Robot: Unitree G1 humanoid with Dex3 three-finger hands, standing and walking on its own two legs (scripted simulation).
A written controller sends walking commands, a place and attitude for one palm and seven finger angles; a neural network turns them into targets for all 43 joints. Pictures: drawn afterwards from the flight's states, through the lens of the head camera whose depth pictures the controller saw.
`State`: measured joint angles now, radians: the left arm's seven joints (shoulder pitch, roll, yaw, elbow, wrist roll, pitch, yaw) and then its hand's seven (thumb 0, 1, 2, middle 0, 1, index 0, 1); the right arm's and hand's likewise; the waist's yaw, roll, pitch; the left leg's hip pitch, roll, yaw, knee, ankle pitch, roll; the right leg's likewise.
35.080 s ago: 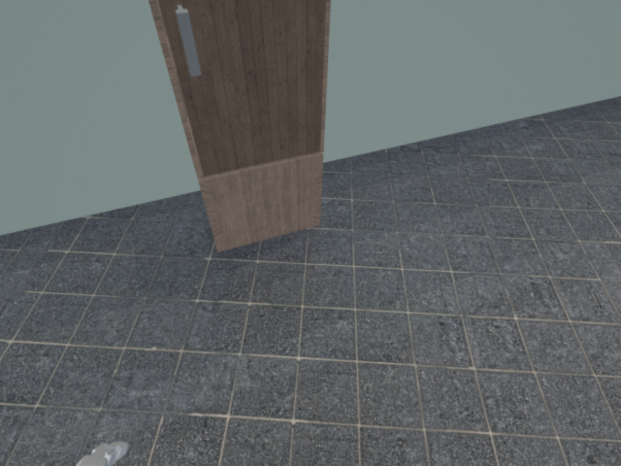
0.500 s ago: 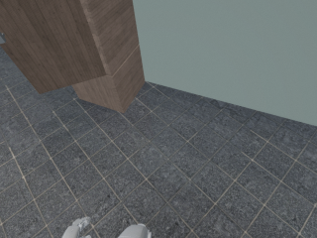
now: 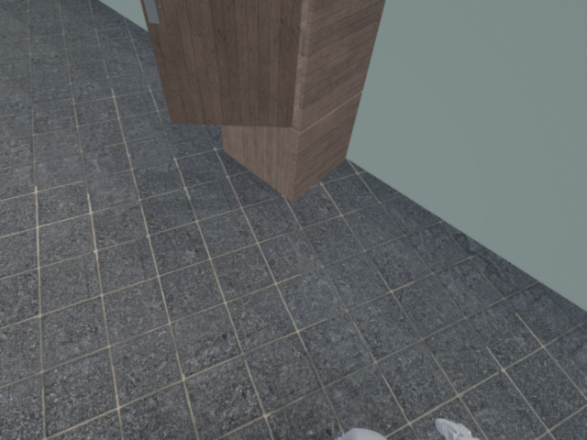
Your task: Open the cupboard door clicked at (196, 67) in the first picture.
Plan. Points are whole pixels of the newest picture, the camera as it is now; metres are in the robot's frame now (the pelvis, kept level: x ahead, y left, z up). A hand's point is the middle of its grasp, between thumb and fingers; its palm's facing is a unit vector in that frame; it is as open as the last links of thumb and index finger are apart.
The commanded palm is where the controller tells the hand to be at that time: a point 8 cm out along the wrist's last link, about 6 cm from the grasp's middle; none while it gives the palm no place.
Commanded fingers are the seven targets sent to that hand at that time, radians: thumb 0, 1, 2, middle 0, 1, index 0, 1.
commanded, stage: turn to face it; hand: left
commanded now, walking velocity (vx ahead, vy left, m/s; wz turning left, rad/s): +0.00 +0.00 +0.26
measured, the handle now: out of the picture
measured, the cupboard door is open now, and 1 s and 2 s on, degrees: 44 44 44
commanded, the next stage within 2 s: take the last steps up to it in 0.04 s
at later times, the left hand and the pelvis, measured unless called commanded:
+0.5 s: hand out of the picture +0.00 +0.14 -0.15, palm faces +0.21 -0.96 -0.21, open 7.4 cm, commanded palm none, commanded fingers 0.00 0.90 0.90 -0.20 -0.30 -0.20 -0.30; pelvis +0.03 -0.03 +0.01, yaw +9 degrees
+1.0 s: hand (118, 387) +0.19 +0.29 -0.16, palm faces +0.22 -0.96 -0.20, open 7.4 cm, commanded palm none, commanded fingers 0.00 0.90 0.90 -0.20 -0.30 -0.20 -0.30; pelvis +0.16 +0.09 +0.01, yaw +10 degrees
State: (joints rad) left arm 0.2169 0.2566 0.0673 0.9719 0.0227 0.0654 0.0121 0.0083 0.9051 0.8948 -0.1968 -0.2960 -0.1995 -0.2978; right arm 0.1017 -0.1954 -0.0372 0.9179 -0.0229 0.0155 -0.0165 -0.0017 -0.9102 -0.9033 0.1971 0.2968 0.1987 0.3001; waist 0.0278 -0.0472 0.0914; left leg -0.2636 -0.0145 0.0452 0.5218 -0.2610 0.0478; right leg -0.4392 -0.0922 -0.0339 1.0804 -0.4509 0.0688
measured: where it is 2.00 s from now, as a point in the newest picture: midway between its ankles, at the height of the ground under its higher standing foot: (249, 335)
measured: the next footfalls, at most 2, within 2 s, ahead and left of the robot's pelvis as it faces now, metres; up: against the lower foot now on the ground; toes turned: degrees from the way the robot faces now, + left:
right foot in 0.26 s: +0.04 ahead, -0.14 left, +0.00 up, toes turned +0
left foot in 0.72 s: +0.16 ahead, +0.19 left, +0.00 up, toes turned +19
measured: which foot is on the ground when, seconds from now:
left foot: down 0.00-0.26, up 0.28-0.70, down 0.72-1.00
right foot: up 0.00-0.24, down 0.26-0.72, up 0.74-1.00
